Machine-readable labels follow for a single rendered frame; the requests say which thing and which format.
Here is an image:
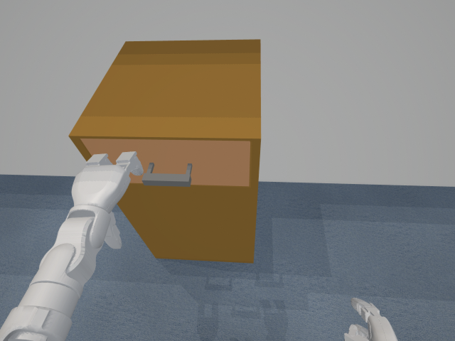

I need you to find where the drawer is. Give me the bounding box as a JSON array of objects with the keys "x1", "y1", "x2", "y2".
[{"x1": 81, "y1": 139, "x2": 250, "y2": 186}]

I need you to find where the left robot hand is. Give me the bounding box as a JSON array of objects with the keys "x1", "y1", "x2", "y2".
[{"x1": 72, "y1": 151, "x2": 144, "y2": 249}]

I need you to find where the cabinet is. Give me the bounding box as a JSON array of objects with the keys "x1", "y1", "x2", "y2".
[{"x1": 69, "y1": 39, "x2": 261, "y2": 264}]

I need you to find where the right robot hand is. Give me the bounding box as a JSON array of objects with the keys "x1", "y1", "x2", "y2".
[{"x1": 344, "y1": 298, "x2": 398, "y2": 341}]

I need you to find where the robot left forearm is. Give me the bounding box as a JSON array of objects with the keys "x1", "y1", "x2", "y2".
[{"x1": 0, "y1": 205, "x2": 111, "y2": 341}]

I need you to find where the handle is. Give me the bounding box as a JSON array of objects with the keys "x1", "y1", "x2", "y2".
[{"x1": 142, "y1": 163, "x2": 192, "y2": 187}]

